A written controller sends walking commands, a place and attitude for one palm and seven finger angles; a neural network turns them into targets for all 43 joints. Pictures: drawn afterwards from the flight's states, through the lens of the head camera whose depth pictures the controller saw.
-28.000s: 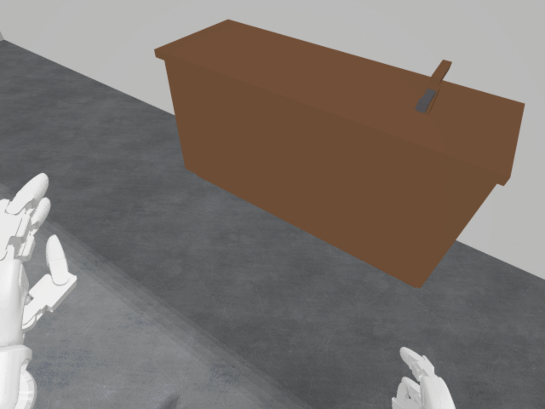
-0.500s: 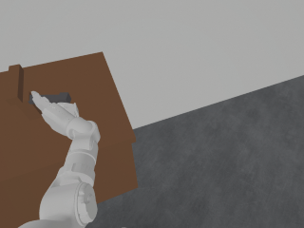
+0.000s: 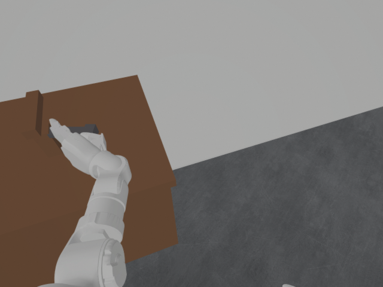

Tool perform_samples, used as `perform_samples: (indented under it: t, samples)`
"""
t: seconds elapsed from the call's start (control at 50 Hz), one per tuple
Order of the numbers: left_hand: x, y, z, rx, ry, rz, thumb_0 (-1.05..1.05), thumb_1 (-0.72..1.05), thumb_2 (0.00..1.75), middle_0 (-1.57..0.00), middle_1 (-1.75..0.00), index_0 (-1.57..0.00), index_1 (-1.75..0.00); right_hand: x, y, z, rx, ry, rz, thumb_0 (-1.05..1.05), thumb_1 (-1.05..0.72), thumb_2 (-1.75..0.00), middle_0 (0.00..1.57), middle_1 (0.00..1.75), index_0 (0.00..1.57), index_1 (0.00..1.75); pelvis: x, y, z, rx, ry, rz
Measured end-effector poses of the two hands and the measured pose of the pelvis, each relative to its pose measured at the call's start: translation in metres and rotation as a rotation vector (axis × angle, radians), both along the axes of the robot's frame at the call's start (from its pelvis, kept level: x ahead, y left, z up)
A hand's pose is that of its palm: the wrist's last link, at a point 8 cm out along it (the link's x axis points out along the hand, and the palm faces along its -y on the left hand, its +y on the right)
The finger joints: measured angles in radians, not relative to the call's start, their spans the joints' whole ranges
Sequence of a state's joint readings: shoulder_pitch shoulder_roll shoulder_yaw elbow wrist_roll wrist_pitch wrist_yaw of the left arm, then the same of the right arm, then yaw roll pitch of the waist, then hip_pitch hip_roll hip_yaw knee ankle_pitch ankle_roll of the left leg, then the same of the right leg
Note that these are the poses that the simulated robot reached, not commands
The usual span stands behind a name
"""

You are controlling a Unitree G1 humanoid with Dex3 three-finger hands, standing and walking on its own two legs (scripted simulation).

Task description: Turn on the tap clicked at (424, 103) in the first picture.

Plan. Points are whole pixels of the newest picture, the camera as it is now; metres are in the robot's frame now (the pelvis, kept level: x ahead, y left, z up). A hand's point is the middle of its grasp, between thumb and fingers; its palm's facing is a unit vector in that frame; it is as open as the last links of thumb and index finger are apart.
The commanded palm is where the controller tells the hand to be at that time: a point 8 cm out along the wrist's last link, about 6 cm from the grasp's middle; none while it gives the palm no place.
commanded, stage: lift the hand up off the lever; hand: left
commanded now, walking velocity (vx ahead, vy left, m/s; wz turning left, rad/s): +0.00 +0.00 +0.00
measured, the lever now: (90, 132) +0.47 +0.24 +0.05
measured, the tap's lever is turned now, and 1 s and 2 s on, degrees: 70 70 70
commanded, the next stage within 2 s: draw the hand back beside the body in 1.52 s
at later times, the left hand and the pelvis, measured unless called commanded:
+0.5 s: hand (92, 137) +0.41 +0.21 +0.10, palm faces +0.81 -0.58 -0.11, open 7.8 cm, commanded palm +0.35 +0.22 +0.11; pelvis +0.00 +0.00 +0.01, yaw +0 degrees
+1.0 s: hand (95, 133) +0.40 +0.19 +0.12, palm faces +0.80 -0.60 -0.10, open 7.8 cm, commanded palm +0.34 +0.21 +0.13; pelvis -0.01 +0.00 +0.01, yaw +0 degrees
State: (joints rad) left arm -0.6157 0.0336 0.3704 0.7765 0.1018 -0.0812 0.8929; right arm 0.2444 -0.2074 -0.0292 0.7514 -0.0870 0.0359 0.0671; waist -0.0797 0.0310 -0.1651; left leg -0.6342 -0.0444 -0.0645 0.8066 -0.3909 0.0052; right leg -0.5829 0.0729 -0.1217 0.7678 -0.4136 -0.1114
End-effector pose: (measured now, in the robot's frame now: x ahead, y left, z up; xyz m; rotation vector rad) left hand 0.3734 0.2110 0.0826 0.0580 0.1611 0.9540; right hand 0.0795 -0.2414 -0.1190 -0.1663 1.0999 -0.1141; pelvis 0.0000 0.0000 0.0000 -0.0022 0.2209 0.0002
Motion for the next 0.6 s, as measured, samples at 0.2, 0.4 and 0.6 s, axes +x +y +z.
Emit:
perform_samples:
  t: [0.2,0.4,0.6]
  samples:
    - [-0.005,0.003,0.009,0.009,-0.011,0.002,0.01,0.9,0.9,-0.15,-0.16,-0.15,-0.15,0.009,-0.001,0.005,-0.006,-0.024,0.004,0.0,-0.91,-0.9,0.2,0.3,0.2,0.29,-0.001,0.0,0.003,0.0,-0.019,0.003]
    - [-0.015,0.007,0.021,0.003,-0.016,-0.004,0.01,0.9,0.9,-0.15,-0.15,-0.15,-0.15,0.015,0.0,0.011,-0.004,-0.048,0.004,0.0,-0.91,-0.9,0.2,0.3,0.2,0.29,-0.002,0.0,0.008,0.002,-0.049,0.005]
    - [-0.022,0.006,0.03,0.007,-0.032,-0.01,0.01,0.9,0.9,-0.15,-0.15,-0.15,-0.15,0.022,0.003,0.016,-0.007,-0.078,0.012,0.0,-0.91,-0.9,0.2,0.3,0.2,0.29,-0.007,0.002,0.01,-0.001,-0.068,0.008]
